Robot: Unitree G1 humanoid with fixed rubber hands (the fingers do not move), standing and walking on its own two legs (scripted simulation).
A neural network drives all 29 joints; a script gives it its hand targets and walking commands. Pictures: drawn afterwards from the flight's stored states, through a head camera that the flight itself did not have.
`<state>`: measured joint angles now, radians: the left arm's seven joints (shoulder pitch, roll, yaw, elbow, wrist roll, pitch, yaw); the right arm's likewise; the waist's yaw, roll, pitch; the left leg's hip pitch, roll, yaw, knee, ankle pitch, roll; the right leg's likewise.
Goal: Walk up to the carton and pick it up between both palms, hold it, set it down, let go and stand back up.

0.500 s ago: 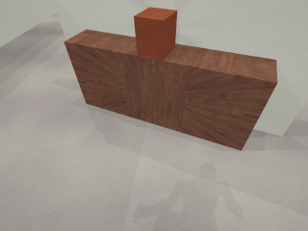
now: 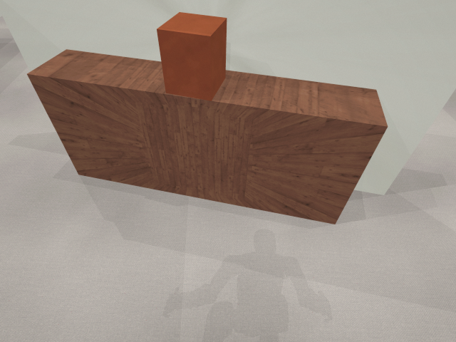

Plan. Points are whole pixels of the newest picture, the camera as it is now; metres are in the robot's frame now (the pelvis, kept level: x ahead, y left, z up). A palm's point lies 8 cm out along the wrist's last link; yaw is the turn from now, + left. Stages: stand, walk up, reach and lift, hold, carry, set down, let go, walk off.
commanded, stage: walk up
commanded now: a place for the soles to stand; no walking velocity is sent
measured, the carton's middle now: (195, 56) +1.18 +0.12 +0.00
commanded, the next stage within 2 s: none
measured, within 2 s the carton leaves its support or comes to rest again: neither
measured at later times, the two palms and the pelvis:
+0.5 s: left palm (42, 291) +0.28 +0.37 -0.09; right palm (369, 275) +0.31 -0.30 -0.09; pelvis +0.22 +0.03 -0.01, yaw -3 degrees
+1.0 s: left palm (69, 183) +0.56 +0.42 -0.08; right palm (315, 247) +0.40 -0.22 -0.14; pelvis +0.42 +0.09 -0.03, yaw -7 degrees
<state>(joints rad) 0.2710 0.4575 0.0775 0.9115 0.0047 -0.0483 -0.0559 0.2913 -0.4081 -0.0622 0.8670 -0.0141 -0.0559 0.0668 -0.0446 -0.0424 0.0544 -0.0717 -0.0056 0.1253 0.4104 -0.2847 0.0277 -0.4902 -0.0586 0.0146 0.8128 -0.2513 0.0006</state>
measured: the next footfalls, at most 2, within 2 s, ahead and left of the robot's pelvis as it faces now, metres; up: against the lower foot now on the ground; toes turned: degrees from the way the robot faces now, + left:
right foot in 0.14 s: +0.23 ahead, -0.13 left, +0.00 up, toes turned -6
left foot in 0.54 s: +0.41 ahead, +0.19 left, +0.00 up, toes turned -1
